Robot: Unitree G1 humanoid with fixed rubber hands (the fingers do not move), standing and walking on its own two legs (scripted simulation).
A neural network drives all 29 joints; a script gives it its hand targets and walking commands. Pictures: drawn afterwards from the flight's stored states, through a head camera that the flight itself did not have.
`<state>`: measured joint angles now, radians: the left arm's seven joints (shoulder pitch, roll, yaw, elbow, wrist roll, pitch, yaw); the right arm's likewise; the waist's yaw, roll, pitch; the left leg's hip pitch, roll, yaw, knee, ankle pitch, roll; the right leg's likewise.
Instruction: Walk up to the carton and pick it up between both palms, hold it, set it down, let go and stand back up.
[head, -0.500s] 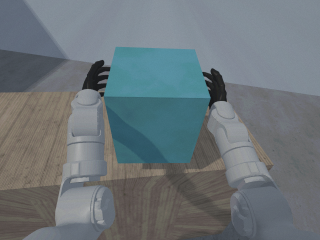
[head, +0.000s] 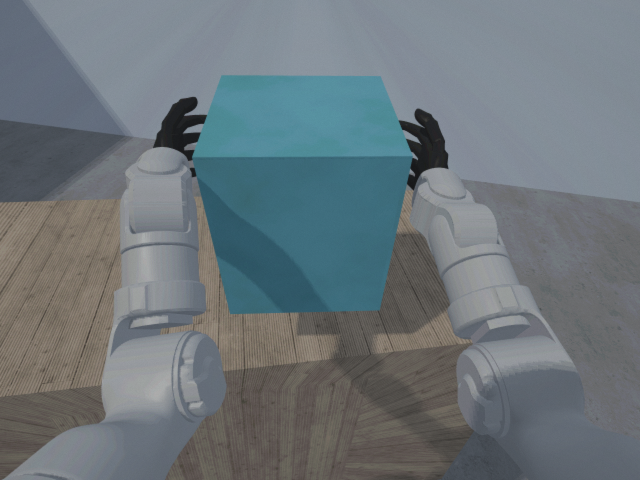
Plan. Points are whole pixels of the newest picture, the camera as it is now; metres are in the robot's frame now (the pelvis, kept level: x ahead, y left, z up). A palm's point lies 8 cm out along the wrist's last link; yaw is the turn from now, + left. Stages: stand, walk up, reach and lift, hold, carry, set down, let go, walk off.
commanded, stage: reach and lift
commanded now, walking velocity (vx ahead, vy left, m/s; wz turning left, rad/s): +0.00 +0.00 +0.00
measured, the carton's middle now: (303, 197) +0.42 +0.01 +0.19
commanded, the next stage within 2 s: hold in 0.64 s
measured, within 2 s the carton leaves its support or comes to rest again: neither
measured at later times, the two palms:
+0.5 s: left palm (170, 147) +0.37 +0.16 +0.29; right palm (441, 155) +0.36 -0.14 +0.29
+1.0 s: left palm (167, 122) +0.37 +0.16 +0.31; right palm (453, 125) +0.36 -0.14 +0.33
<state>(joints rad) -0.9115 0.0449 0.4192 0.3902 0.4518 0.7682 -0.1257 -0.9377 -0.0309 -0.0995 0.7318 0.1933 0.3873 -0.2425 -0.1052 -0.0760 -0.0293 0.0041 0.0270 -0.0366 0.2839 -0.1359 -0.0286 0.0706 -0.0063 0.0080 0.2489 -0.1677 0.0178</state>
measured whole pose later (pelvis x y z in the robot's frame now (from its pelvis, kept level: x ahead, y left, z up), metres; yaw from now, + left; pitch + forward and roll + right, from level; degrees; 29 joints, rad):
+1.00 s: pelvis +0.00 +0.00 +0.00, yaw +0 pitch -7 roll -1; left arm -1.00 0.09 0.39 0.42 0.40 0.90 -0.12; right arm -1.11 -0.14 0.02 0.77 0.36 0.59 -0.30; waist -0.10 -0.03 -0.13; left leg -0.03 0.04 -0.03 0.32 -0.16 -0.04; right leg 0.04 0.01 0.01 0.26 -0.17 0.01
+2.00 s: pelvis +0.01 -0.01 +0.00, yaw +0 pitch -5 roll -1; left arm -1.06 0.11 0.38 0.47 0.37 0.90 -0.10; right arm -1.15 -0.18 0.04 0.81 0.39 0.66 -0.30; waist -0.09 -0.02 -0.16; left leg -0.08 0.05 -0.04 0.33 -0.16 -0.04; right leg 0.00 0.02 0.01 0.25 -0.17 0.00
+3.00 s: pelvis +0.00 -0.01 +0.00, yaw +0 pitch -5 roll -1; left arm -1.09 0.12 0.39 0.53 0.36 0.89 -0.08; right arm -1.19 -0.18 0.02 0.87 0.39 0.65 -0.30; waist -0.09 -0.02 -0.19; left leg -0.09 0.05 -0.04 0.32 -0.16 -0.04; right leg -0.01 0.02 0.01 0.25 -0.16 0.00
